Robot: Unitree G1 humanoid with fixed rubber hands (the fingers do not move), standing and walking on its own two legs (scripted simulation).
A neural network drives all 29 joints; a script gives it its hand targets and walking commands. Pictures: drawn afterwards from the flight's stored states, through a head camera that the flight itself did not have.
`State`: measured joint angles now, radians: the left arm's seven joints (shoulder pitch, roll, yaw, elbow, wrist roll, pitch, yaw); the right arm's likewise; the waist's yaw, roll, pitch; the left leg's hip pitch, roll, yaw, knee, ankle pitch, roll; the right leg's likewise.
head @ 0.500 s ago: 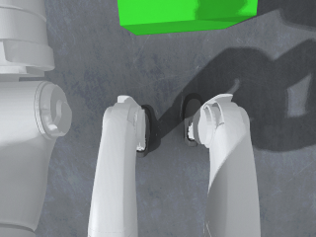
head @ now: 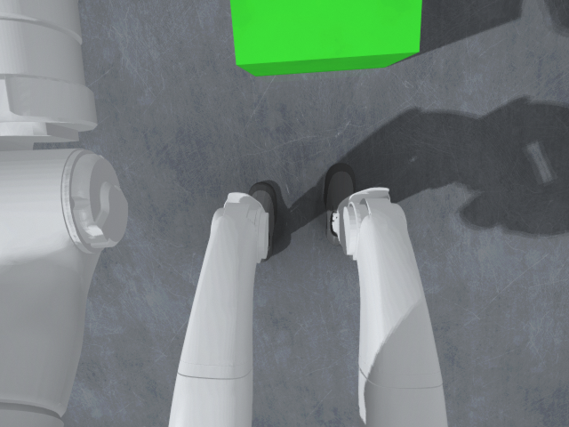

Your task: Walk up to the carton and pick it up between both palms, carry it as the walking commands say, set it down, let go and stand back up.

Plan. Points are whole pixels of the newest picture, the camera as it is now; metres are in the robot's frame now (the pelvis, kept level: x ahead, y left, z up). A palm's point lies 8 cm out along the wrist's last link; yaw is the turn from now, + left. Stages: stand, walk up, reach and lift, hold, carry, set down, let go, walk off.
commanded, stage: set down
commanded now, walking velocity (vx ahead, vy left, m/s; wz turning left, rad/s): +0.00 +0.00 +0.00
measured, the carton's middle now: out of the picture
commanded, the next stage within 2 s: let go in 0.08 s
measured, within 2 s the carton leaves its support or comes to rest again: neither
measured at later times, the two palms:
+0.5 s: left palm out of the picture +0.47 +0.23 -0.04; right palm out of the picture +0.49 -0.27 -0.05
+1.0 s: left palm out of the picture +0.28 +0.24 +0.07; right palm out of the picture +0.28 -0.25 +0.05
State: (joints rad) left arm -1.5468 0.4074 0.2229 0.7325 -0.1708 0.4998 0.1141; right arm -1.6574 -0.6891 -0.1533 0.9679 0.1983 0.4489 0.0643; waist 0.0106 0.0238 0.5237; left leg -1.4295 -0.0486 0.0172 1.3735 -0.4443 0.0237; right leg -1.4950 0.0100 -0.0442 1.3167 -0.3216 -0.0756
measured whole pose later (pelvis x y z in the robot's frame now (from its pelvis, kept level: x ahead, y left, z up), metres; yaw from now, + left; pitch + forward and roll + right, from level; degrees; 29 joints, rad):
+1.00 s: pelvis +0.06 +0.00 +0.13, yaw +0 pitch +1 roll +1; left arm 0.02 0.25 0.04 0.37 -0.08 0.20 -0.06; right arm 0.00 -0.25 -0.15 0.44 0.04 0.19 0.07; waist 0.01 0.02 0.22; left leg -0.43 -0.05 -0.01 0.79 -0.37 0.02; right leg -0.50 0.01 -0.04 0.77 -0.28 -0.05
